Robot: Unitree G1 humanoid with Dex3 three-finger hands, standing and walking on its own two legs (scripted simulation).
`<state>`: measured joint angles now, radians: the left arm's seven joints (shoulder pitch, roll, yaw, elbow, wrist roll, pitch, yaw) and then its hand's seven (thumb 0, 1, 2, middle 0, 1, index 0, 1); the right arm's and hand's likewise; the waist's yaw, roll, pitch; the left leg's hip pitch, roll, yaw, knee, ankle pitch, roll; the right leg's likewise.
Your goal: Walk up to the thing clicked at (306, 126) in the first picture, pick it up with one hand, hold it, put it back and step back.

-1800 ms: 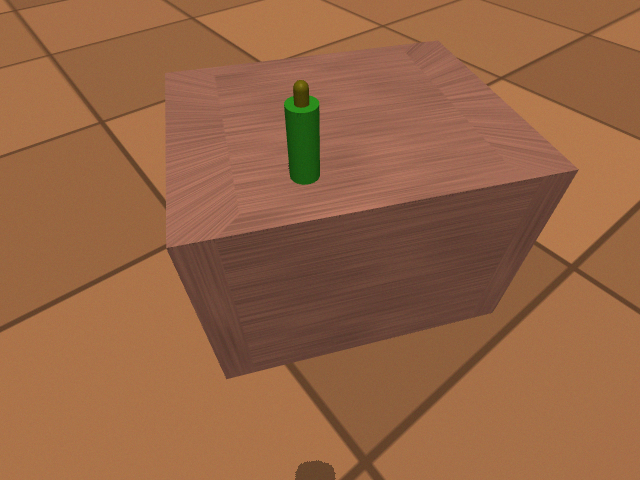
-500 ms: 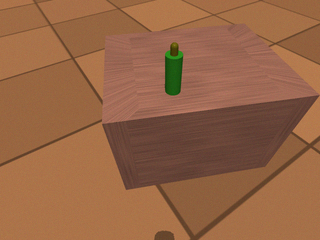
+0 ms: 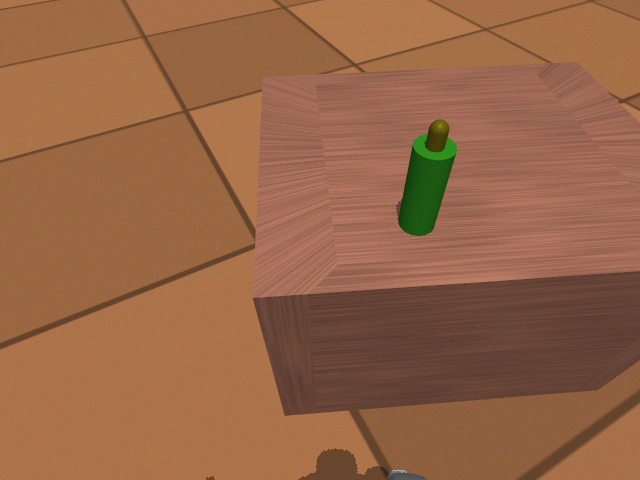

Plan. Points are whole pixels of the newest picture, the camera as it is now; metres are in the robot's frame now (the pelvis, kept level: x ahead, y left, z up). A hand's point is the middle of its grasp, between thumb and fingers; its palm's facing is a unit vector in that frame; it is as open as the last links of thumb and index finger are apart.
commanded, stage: walk up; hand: right
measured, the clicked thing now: (427, 178) +0.60 -0.19 +0.00
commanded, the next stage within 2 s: stand in 1.50 s
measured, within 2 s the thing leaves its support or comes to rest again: neither
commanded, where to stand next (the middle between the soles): +0.14 +0.01 m, yaw +2 degrees
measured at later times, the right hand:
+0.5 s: hand (506, 443) +0.21 -0.25 -0.15, palm faces -0.12 +0.91 -0.40, open 7.4 cm
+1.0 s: hand (496, 439) +0.21 -0.23 -0.13, palm faces -0.11 +0.94 -0.32, open 7.4 cm
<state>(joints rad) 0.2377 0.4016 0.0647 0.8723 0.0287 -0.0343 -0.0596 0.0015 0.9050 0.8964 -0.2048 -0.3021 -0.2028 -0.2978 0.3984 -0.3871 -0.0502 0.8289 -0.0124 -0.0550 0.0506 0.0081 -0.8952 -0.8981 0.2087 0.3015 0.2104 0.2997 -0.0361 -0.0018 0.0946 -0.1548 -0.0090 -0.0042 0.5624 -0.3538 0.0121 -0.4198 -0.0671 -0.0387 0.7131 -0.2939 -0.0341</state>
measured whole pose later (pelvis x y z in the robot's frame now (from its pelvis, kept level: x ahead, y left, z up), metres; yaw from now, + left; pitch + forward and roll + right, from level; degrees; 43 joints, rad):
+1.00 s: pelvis +0.08 +0.01 +0.02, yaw +4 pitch -3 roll +0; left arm 0.08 0.36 0.00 1.13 0.00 0.00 -0.02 0.00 0.90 0.90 -0.20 -0.30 -0.20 -0.30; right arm 0.04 -0.35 0.01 1.12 0.00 -0.01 0.02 0.01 -0.90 -0.90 0.21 0.30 0.21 0.30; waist 0.01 0.01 0.08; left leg -0.16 0.02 -0.01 0.38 -0.16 -0.01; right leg -0.11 -0.05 -0.04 0.36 -0.18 0.03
